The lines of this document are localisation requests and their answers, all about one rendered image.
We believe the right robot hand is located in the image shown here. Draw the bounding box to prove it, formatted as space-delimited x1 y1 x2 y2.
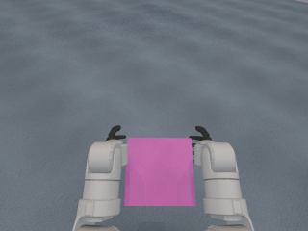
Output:
189 126 212 163

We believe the left robot forearm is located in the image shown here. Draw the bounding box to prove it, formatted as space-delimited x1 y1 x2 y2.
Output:
72 139 128 231

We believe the right robot forearm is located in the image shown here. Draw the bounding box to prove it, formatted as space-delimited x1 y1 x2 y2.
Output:
193 140 255 231

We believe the left robot hand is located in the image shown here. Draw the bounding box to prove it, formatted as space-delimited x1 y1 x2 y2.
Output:
106 125 126 144

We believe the carton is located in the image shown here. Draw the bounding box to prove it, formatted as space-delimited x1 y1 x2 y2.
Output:
124 138 196 206

